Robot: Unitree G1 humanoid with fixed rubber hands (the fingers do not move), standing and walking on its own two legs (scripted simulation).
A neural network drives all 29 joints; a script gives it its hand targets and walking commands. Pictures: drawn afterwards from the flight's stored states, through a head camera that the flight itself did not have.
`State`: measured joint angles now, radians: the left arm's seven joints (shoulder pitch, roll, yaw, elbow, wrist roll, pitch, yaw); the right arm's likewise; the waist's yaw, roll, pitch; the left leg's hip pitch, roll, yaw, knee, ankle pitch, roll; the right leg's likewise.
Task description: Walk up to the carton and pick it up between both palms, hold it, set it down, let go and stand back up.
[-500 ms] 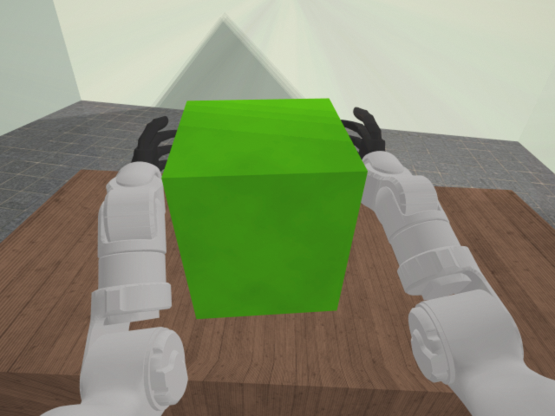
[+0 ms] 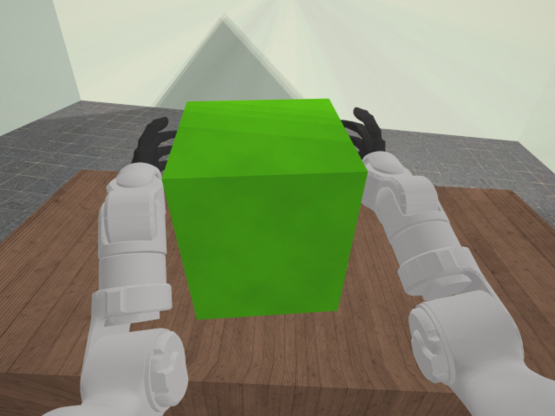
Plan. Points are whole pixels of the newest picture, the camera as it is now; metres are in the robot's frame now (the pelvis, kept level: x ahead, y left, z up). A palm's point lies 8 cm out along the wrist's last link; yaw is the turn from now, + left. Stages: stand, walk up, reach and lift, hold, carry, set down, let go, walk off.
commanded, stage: hold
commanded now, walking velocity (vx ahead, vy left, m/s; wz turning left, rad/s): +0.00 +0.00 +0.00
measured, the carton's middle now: (263, 208) +0.37 +0.01 +0.20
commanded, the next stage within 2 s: set down in 0.06 s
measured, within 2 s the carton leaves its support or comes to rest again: neither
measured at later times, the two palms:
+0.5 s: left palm (128, 155) +0.36 +0.18 +0.29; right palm (356, 155) +0.38 -0.12 +0.28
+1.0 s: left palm (151, 199) +0.37 +0.17 +0.22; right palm (353, 188) +0.40 -0.13 +0.21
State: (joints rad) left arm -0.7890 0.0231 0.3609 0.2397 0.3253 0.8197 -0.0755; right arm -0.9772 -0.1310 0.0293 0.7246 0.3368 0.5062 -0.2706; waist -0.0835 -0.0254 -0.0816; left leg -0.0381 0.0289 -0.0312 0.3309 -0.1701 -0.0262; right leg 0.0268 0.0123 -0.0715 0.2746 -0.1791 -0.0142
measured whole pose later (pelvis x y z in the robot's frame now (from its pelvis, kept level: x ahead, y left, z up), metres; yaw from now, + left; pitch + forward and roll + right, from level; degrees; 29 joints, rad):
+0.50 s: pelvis +0.00 +0.00 +0.00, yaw +0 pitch -11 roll +0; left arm -0.86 0.01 0.42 0.29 0.45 0.66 -0.14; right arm -0.98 -0.05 -0.13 0.84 0.13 0.25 -0.18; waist -0.07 -0.06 -0.03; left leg 0.05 0.01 -0.03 0.30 -0.16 -0.02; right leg 0.11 0.00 -0.07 0.25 -0.18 -0.01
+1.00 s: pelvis +0.00 -0.01 +0.00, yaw +0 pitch -9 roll +0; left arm -0.69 -0.05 0.36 0.24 0.38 0.55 -0.03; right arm -0.88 -0.07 -0.05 0.86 0.13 0.09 -0.15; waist -0.03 -0.04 0.03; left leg 0.01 0.03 -0.04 0.30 -0.16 -0.03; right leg 0.06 0.01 -0.08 0.27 -0.19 -0.02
